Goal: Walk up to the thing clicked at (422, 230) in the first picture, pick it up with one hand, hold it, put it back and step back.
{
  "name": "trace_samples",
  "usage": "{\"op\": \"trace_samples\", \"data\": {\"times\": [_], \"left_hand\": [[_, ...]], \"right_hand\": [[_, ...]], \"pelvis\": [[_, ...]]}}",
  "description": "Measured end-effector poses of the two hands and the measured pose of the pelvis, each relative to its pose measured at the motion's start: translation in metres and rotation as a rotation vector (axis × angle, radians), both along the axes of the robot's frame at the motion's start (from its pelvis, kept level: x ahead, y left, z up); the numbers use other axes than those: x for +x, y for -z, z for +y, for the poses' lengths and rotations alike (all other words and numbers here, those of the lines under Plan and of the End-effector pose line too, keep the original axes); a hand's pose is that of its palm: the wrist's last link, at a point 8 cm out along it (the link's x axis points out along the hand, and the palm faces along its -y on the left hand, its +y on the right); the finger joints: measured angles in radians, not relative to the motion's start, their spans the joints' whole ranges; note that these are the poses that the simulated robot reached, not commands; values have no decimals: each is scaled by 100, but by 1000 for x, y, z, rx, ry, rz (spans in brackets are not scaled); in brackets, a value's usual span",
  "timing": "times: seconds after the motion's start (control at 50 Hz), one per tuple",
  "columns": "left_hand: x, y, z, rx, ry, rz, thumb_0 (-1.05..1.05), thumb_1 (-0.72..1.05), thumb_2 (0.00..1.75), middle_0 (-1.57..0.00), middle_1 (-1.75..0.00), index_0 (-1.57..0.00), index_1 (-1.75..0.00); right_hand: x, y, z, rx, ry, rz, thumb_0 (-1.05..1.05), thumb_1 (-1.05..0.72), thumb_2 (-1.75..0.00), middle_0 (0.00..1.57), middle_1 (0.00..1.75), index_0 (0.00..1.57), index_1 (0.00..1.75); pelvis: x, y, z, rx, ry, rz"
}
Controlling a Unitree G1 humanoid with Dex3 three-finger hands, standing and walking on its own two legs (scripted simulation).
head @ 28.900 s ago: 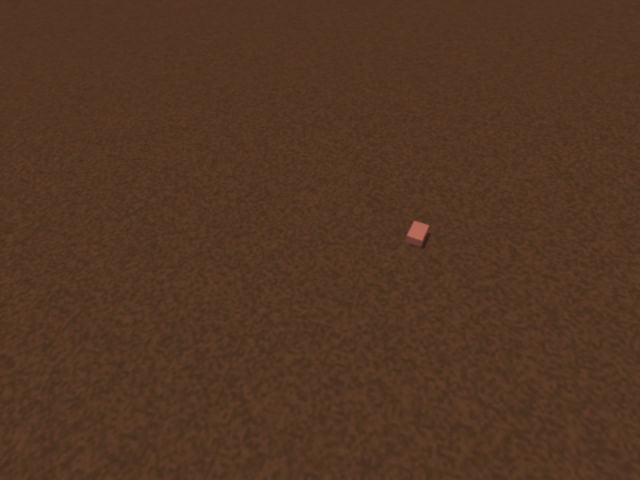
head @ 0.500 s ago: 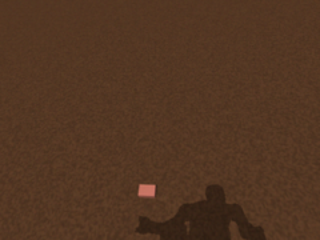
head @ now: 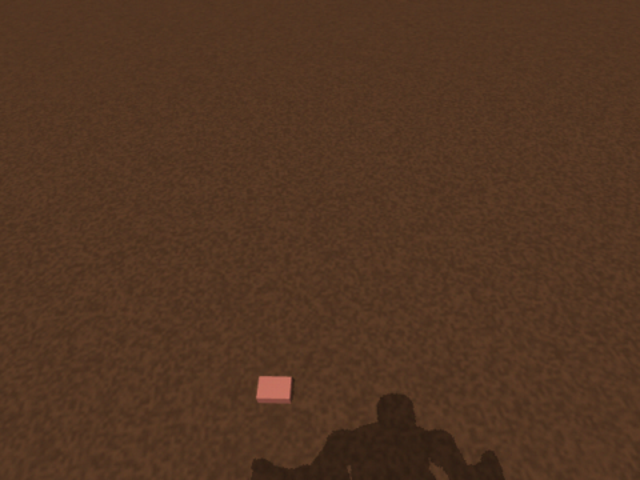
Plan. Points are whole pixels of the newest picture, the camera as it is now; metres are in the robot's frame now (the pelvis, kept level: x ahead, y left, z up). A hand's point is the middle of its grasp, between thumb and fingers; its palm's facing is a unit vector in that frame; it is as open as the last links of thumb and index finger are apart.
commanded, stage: walk up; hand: left
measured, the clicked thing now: (274, 389) +0.52 +0.20 -0.74
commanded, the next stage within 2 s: none
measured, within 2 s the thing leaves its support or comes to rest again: neither
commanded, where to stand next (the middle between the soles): +0.13 -0.03 m, yaw -2 degrees
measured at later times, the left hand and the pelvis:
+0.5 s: hand out of the picture +0.12 +0.26 -0.13, palm faces +0.02 -0.93 -0.35, open 7.4 cm; pelvis +0.02 +0.00 +0.02, yaw +1 degrees
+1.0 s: hand out of the picture +0.11 +0.29 -0.15, palm faces -0.01 -0.93 -0.36, open 7.4 cm; pelvis +0.07 +0.02 +0.01, yaw +1 degrees
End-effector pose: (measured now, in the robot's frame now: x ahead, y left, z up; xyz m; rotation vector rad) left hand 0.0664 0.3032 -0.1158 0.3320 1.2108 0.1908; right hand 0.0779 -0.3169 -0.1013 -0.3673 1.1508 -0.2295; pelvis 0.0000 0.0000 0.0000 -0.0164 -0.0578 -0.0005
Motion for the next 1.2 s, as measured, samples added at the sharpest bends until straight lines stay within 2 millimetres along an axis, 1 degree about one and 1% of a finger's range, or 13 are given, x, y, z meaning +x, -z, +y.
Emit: {"op": "trace_samples", "data": {"times": [0.08, 0.18, 0.28, 0.46, 0.56, 0.72, 0.84, 0.9, 0.94, 1.0, 1.08, 1.14, 1.2], "left_hand": [[-9, -3, 0, -10, -23, 13, 1, 91, 89, -20, -30, -21, -30], [-7, -10, -2, -6, -31, -2, 1, 91, 89, -20, -30, -21, -29], [4, -17, -3, 5, -31, -15, 1, 91, 89, -20, -30, -21, -29], [36, -23, -3, 7, -24, -74, 1, 91, 89, -20, -30, -21, -29], [45, -23, -5, -1, -18, -83, 1, 91, 89, -20, -30, -21, -29], [41, -17, -6, -15, -13, -60, 1, 91, 89, -20, -30, -21, -29], [29, -9, 5, -7, -26, -16, 1, 91, 89, -20, -30, -21, -30], [24, -4, 16, -5, -44, 30, 1, 90, 89, -20, -30, -21, -30], [24, -3, 23, 2, -53, 71, 1, 91, 89, -20, -30, -21, -30], [38, -8, 28, 16, -52, 88, 1, 91, 89, -20, -30, -21, -29], [74, -15, 27, 18, -33, 24, 1, 91, 89, -20, -30, -21, -29], [102, -14, 22, 29, -21, -20, 1, 91, 90, -20, -30, -21, -29], [126, -10, 14, 48, -10, -62, 1, 91, 90, -20, -30, -21, -29]], "right_hand": [[-10, 3, 6, 24, -2, 22, 1, -90, -90, 21, 30, 21, 30], [-14, 5, 14, 63, -9, 55, 1, -90, -90, 21, 30, 21, 30], [-3, 5, 16, 80, -6, 42, 1, -90, -90, 21, 30, 21, 30], [20, -2, 15, 67, -6, 1, 1, -90, -90, 21, 30, 21, 30], [27, -6, 13, 58, -6, -7, 1, -90, -90, 21, 30, 21, 30], [26, -7, 10, 54, -4, 1, 1, -90, -90, 21, 30, 21, 30], [23, 1, 4, 36, 0, 56, 1, -90, -90, 21, 30, 21, 30], [29, 1, 10, 24, -4, 86, 1, -91, -90, 20, 30, 20, 30], [34, -1, 16, 22, -6, 80, 1, -91, -90, 20, 30, 20, 30], [35, -7, 22, 23, 1, 74, 1, -90, -90, 21, 30, 21, 30], [33, -10, 22, 7, 8, 127, 0, -90, -90, 21, 30, 21, 30], [40, -2, 17, 4, 22, 159, 1, -90, -90, 21, 30, 21, 30], [57, 15, 9, 18, 39, 152, 1, -90, -90, 21, 30, 21, 30]], "pelvis": [[3, -4, 2, 16, -3, 0], [8, -9, -3, 9, -7, 4], [13, -13, -5, 10, -10, 4], [17, -15, -4, 12, -11, 1], [19, -17, -4, 11, -13, 1], [23, -15, -4, 12, -11, 2], [44, -7, 2, 2, -19, 13], [58, -5, 9, 14, -19, 19], [64, -6, 14, 28, -9, 22], [73, -11, 16, 8, -24, 18], [84, -15, 14, 4, -32, 12], [89, -11, 9, 9, -37, 5], [96, 1, 0, 28, -43, 2]]}}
